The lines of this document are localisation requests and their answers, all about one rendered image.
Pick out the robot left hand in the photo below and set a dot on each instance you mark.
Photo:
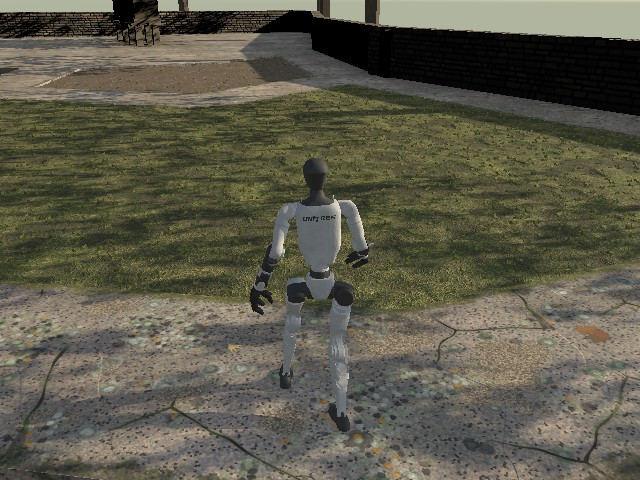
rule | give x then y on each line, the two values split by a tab
255	300

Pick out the robot right hand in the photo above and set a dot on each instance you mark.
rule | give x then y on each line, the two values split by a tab
353	256

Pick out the left robot forearm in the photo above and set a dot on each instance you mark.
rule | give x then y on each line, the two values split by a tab
265	271

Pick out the right robot upper arm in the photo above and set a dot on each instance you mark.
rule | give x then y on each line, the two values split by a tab
349	209

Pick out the robot left thigh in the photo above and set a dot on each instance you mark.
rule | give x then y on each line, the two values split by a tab
296	291

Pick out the right robot forearm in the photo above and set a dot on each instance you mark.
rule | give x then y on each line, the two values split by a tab
364	254

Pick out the left robot upper arm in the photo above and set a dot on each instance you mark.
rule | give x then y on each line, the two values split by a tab
285	214

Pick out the humanoid robot head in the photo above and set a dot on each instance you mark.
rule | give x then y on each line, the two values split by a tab
315	172

